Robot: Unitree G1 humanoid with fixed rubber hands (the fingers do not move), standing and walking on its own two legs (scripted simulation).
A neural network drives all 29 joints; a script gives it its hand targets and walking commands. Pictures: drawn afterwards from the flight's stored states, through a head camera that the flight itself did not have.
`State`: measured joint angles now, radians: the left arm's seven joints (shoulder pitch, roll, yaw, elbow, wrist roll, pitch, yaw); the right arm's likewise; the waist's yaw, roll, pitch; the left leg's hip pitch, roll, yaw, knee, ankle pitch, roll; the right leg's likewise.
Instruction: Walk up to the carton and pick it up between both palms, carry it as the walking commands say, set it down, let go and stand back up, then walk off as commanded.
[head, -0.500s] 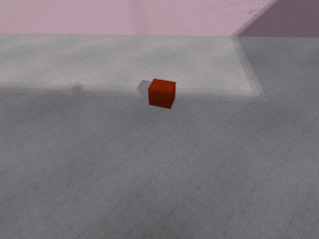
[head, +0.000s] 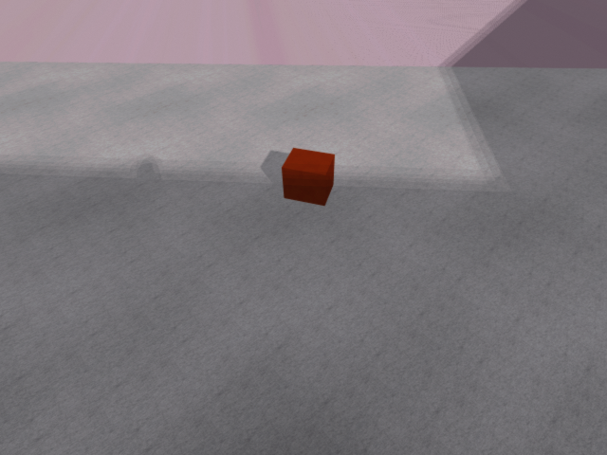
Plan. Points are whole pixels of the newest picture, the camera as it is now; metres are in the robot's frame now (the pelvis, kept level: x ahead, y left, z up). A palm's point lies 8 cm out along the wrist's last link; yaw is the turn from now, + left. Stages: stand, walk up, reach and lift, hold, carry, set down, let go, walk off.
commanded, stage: walk up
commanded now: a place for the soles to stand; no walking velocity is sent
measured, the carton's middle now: (308, 176) +1.51 +0.02 -0.66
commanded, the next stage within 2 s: none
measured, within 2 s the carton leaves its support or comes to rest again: neither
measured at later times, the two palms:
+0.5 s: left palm out of the picture +0.15 +0.38 -0.10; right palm out of the picture +0.13 -0.28 -0.07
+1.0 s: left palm (95, 365) +0.29 +0.37 -0.09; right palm (498, 356) +0.30 -0.28 -0.10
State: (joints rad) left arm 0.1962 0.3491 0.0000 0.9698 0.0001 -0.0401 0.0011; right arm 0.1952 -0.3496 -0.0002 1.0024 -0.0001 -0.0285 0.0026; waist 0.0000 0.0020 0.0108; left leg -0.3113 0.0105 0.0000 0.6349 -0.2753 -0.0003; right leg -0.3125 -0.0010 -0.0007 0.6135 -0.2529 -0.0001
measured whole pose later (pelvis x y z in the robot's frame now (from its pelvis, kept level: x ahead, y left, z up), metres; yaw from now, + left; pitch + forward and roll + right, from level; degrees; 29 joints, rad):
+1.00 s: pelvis +0.22 +0.04 -0.01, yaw +2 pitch +0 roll -1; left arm 0.24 0.45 0.00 0.93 0.00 -0.08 -0.05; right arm 0.26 -0.45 -0.02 0.90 0.00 -0.09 0.05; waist 0.00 0.03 -0.02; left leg -0.37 0.03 0.01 0.68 -0.31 0.01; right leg -0.32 -0.04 0.00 0.73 -0.37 0.00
